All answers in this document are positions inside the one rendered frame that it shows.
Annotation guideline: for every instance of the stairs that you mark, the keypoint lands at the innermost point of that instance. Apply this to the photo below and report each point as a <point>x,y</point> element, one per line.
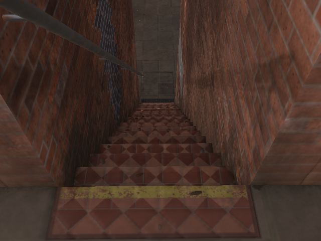
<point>156,145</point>

